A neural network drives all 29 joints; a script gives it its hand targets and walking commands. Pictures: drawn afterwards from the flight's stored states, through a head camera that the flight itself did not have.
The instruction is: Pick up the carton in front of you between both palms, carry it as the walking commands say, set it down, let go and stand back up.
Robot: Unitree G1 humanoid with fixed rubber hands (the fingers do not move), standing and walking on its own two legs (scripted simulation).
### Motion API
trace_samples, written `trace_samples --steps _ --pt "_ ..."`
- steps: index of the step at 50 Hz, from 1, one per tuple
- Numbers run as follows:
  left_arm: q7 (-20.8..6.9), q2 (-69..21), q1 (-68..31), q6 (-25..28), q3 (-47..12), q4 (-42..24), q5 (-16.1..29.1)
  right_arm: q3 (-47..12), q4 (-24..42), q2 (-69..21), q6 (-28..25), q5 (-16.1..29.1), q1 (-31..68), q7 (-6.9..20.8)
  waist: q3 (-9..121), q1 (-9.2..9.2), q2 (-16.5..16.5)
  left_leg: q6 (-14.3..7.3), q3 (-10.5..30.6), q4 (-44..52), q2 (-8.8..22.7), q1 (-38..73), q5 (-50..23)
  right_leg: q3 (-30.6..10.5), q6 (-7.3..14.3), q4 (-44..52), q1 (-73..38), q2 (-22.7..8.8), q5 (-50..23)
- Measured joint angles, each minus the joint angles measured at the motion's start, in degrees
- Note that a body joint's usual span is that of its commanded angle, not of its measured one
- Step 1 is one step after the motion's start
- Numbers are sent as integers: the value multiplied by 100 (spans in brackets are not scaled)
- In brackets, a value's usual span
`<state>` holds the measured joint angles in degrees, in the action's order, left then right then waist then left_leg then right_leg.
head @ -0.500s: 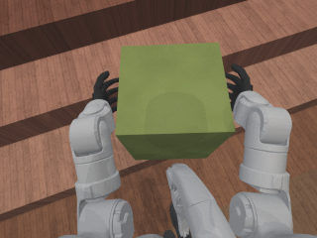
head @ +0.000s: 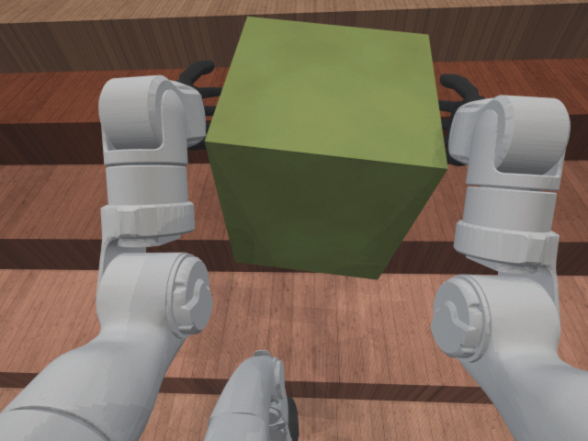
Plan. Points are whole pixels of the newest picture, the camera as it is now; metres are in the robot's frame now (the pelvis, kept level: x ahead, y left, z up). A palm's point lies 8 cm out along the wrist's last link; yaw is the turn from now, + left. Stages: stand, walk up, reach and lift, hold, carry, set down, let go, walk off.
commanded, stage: carry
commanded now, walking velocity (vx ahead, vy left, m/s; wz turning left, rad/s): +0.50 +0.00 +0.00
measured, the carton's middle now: (319, 162) +0.42 +0.01 +0.16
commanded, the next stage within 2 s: none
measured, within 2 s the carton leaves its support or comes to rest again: neither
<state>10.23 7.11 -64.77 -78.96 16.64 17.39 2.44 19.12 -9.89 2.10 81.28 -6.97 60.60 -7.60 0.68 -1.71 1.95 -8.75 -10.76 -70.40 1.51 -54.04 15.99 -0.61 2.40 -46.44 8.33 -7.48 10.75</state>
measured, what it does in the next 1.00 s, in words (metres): climbs: right foot 0.17 m higher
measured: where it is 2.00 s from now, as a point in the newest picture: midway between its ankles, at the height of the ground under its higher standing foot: (269, 85)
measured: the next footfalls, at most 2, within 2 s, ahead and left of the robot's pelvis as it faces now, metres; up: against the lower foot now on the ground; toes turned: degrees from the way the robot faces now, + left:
right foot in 0.54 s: +0.52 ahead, -0.05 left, +0.17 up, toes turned -9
left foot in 1.08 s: +0.83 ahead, +0.26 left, +0.34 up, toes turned +5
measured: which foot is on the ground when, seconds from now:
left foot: down 0.00-0.56, up 0.58-1.00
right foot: up 0.00-0.52, down 0.54-1.00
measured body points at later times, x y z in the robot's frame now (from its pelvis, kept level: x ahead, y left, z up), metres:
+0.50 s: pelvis +0.29 +0.03 +0.16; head +0.31 +0.08 +0.61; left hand +0.69 +0.17 +0.32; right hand +0.67 -0.13 +0.34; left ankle +0.17 +0.08 -0.59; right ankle +0.47 -0.07 -0.38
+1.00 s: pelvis +0.57 +0.10 +0.31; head +0.57 +0.07 +0.76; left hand +0.94 +0.26 +0.53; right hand +0.97 -0.04 +0.51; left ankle +0.63 +0.23 -0.13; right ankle +0.48 -0.04 -0.43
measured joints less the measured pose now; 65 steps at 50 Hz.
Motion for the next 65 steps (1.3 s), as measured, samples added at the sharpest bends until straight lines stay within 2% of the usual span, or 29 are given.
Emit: trace_samples --steps 2,3,5,8,13,17,19,21,23,26,28,29,31,33,36,40,42,44,48,50,53,54,55,56,58,59,61,63,65 --pt "-128 -26 -13 -99 203 -118 -199 -126 8 18 46 189 26 -136 -246 430 46 -53 -98 252 -79 441 227 -773 -19 -3007 1256 511 -115" --pt "-158 -111 35 -182 292 -200 -339 -164 14 15 78 263 -39 -194 -338 596 86 -29 -126 519 -131 726 300 -881 20 -4086 1764 701 -245" --pt "-189 -330 195 -376 445 -423 -612 -165 30 21 170 382 -187 -225 -481 831 79 73 -125 1199 -196 1318 321 -756 139 -5367 2632 905 -408" --pt "-219 -568 390 -572 615 -800 -896 -153 42 15 217 495 -276 -256 -674 987 -69 129 -124 2336 -174 2191 80 -281 329 -5861 3665 946 -164" --pt "-317 -655 339 -471 730 -976 -1089 -9 25 -71 -26 484 -211 -257 -633 1020 -225 125 -60 3717 -70 3225 -128 414 459 -5271 4839 777 328" --pt "-379 -654 494 -257 593 -782 -1141 35 -207 -144 -288 276 -349 -84 -274 974 -122 216 92 4174 -90 3927 95 578 558 -6867 5859 600 1170" --pt "-381 -684 611 -178 461 -651 -1173 12 -301 -125 -365 232 -511 7 -142 873 -80 292 194 4387 -41 4345 245 674 534 -7044 6265 481 1229" --pt "-388 -700 787 -116 303 -551 -1146 -3 -337 -113 -402 290 -714 153 -4 703 -49 421 251 4833 14 4838 262 861 513 -6447 6454 349 1269" --pt "-332 -692 951 -94 101 -506 -1052 -16 -309 -118 -376 271 -877 175 112 468 -66 476 250 5491 86 5336 94 1170 589 -5155 6258 326 1131" --pt "-220 -679 1167 -16 -274 -462 -775 55 -70 -86 -290 260 -1168 208 170 -11 -64 383 81 5552 212 5565 -390 1604 775 -2921 5040 630 635" --pt "-99 -711 1289 49 -535 -521 -560 132 146 0 -227 288 -1318 247 15 -457 -157 396 76 4031 495 5142 -1316 1691 772 -1844 4064 979 921" --pt "-50 -709 1279 108 -628 -576 -490 181 206 47 -254 288 -1285 279 -150 -680 -202 572 563 2405 443 4474 -1256 1713 791 -1748 3899 1031 998" --pt "56 -694 1331 219 -754 -697 -347 310 257 39 -345 216 -1213 332 -413 -971 -305 662 1499 -1021 -83 3125 -990 1706 823 -1377 3496 1112 914" --pt "171 -649 1446 236 -816 -865 -156 433 445 -99 -334 100 -1248 344 -587 -1117 -358 523 1834 -2982 -437 2208 -877 1632 723 -766 2946 1190 749" --pt "262 -571 1385 186 -743 -1092 61 511 846 -272 -250 -38 -1245 349 -772 -1093 -236 326 1755 -3593 -416 1189 -601 1464 564 182 2149 1131 562" --pt "255 -642 1036 195 -482 -1240 9 456 1191 -190 -144 -50 -1023 354 -637 -881 -164 219 1206 -2157 -2 414 0 1259 376 1116 1436 865 427" --pt "179 -702 875 203 -355 -1135 -146 382 1087 -72 -122 -24 -901 356 -332 -766 -240 121 1007 -1942 165 126 201 1185 276 1472 1183 793 425" --pt "92 -748 805 174 -281 -915 -305 315 830 36 -69 -16 -823 356 128 -716 -325 98 893 -2811 217 -51 206 1062 217 1754 992 754 484" --pt "-38 -785 727 106 -337 -400 -519 223 109 295 49 0 -555 318 677 -768 -480 19 1191 -5294 91 -1066 2637 775 -52 2251 437 513 634" --pt "-95 -707 847 33 -299 -345 -507 99 -241 280 27 -16 -453 277 634 -691 -462 20 1129 -4611 254 -1574 2808 644 -241 2758 -142 248 609" --pt "-199 -578 1040 -119 -36 -282 -500 -188 -624 144 9 17 -456 157 659 -314 -247 48 532 -1649 418 -1182 1303 610 -250 3723 -919 -254 145" --pt "-242 -546 1114 -141 53 -258 -526 -292 -744 102 -26 58 -484 116 671 -89 -247 39 383 -910 306 -781 917 612 -241 3602 -968 -380 13" --pt "-285 -518 1194 -126 132 -245 -556 -403 -818 57 -87 111 -549 71 631 199 -234 29 299 -431 113 -318 1113 595 -245 3005 -799 -531 -71" --pt "-342 -482 1224 -66 219 -221 -610 -510 -834 5 -181 170 -621 21 460 483 -148 -33 187 -308 -25 -55 1194 369 -270 1760 -372 -647 -367" --pt "-453 -423 1285 82 377 -175 -721 -702 -779 -130 -394 287 -852 -120 119 866 -25 -127 155 25 -125 372 1123 -602 -350 -1729 933 -6 -373" --pt "-479 -440 1350 111 431 -186 -781 -757 -705 -188 -464 353 -1036 -165 -17 953 81 -143 148 326 -158 652 1067 -797 -286 -3131 1463 362 -407" --pt "-490 -559 1552 91 422 -354 -882 -787 -466 -254 -489 458 -1391 -243 -219 990 220 -133 154 1052 -218 1239 927 -666 -61 -4803 2300 823 -455" --pt "-491 -675 1763 62 341 -649 -914 -724 -226 -270 -474 538 -1571 -288 -373 909 223 -89 144 1801 -239 1797 759 -327 136 -5502 3017 994 -327" --pt "-491 -754 1914 83 254 -1002 -912 -646 -21 -274 -515 568 -1594 -298 -489 825 131 -53 148 2492 -233 2310 594 1 258 -5584 3623 997 -8"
